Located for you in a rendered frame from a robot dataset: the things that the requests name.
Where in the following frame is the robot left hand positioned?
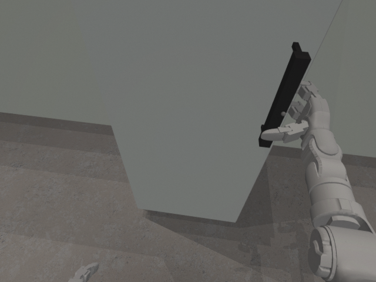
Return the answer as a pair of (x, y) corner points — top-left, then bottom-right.
(68, 262), (99, 282)

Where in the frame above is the handle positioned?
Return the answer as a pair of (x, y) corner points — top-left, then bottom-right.
(258, 42), (311, 148)

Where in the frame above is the fridge door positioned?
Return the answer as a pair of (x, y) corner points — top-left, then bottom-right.
(71, 0), (342, 223)

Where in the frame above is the robot right upper arm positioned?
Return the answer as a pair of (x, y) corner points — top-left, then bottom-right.
(308, 225), (376, 282)

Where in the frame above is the robot right hand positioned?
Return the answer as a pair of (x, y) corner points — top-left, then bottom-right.
(261, 81), (330, 143)

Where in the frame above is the robot right forearm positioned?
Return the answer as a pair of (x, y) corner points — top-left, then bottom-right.
(301, 129), (376, 236)

